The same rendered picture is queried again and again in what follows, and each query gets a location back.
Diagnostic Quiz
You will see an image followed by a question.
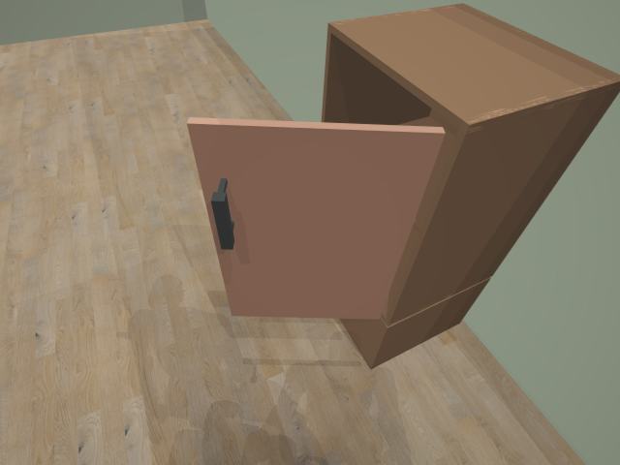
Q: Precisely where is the cupboard door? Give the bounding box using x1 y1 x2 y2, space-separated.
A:
187 117 446 320

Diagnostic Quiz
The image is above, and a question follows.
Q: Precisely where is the handle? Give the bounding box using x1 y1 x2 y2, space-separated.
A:
211 178 234 250

